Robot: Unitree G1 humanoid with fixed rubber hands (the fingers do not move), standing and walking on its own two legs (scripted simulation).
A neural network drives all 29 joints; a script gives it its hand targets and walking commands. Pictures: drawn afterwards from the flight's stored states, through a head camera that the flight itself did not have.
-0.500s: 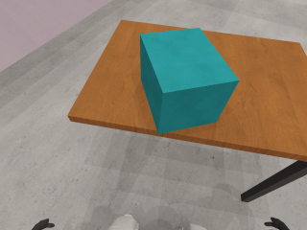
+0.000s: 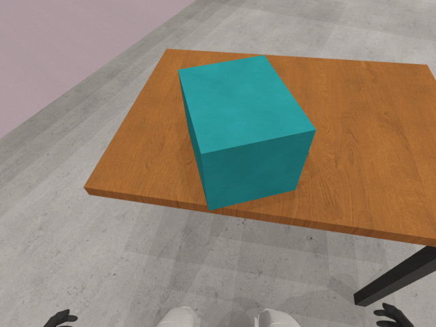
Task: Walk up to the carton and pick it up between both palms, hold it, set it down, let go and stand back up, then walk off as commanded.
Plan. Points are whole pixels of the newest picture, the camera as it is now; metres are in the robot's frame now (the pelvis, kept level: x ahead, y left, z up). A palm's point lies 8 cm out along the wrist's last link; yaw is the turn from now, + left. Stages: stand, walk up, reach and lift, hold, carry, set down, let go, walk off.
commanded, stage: walk up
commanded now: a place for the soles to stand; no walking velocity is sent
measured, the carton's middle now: (237, 130) +0.50 -0.03 +0.05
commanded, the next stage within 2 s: reach and lift in 1.50 s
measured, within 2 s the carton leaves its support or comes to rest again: neither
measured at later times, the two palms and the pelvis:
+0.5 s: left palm out of the picture +0.05 +0.38 -0.11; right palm out of the picture +0.04 -0.28 -0.06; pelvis -0.02 +0.06 +0.00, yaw +0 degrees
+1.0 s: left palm out of the picture +0.07 +0.36 -0.09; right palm out of the picture +0.09 -0.29 -0.08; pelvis +0.00 +0.03 +0.00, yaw +0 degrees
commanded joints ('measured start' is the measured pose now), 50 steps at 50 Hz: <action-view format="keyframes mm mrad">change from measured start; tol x16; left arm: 1 59 229 107 14 6 -7 34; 50 -79 177 58 47 4 29 4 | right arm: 1 -7 -178 -49 -12 10 26 -9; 15 130 -255 -87 85 -26 -6 -7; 17 -52 -356 -94 51 -34 -18 -19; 50 -28 -199 -41 23 0 -38 -11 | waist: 1 30 -167 -72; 13 -59 -159 -42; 17 -21 189 100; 40 -4 -40 -250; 50 -28 -60 -167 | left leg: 1 -116 65 19 18 52 -3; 13 278 27 101 -269 71 41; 17 -132 351 -664 -788 -668 232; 20 -124 237 -379 -687 -387 163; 25 138 246 -400 -570 -189 197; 31 -226 17 55 -43 159 18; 34 -145 75 43 -82 -136 35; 39 229 171 -142 -336 526 116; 46 -80 52 80 -192 27 22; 50 178 90 8 -352 341 46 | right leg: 1 186 -240 391 -415 303 -9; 11 -218 -218 305 -465 -423 -95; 17 -184 13 216 225 -144 29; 28 90 30 113 -185 -57 4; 32 290 -317 604 -409 99 -129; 38 96 -75 150 -115 446 -20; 45 192 -205 399 -322 72 -101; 50 52 -130 218 -226 259 -54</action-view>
